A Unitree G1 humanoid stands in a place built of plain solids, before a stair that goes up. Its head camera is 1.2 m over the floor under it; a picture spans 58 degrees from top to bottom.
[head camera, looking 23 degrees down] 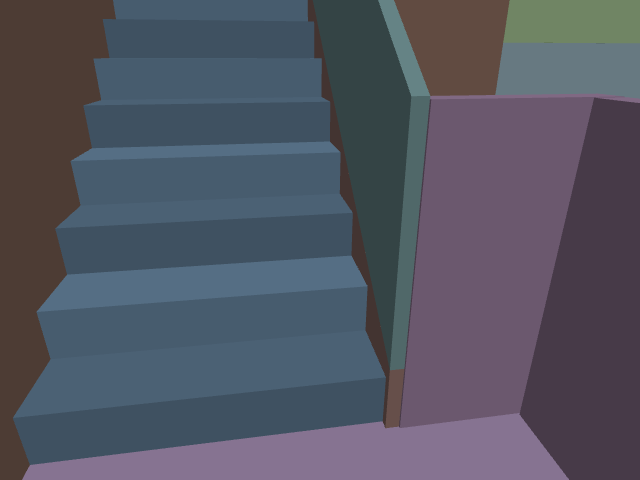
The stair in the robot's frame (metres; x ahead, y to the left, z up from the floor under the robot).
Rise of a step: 0.20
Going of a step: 0.28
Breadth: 1.17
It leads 9 degrees to the left of straight ahead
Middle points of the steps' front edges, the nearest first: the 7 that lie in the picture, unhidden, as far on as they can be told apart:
1.08 0.35 0.20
1.35 0.39 0.40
1.63 0.44 0.60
1.90 0.48 0.79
2.18 0.52 0.99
2.45 0.57 1.19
2.73 0.61 1.39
